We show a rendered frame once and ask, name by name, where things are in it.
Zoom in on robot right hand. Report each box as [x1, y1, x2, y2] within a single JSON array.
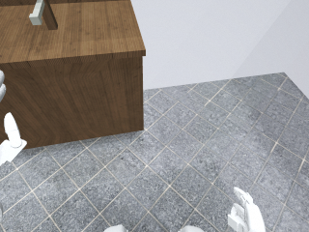
[[228, 187, 266, 232]]

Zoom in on tap lever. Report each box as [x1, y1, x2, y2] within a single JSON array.
[[29, 0, 45, 25]]

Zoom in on counter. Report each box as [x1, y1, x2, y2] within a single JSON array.
[[0, 0, 146, 150]]

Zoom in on robot left hand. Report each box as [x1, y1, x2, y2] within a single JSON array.
[[0, 71, 27, 170]]

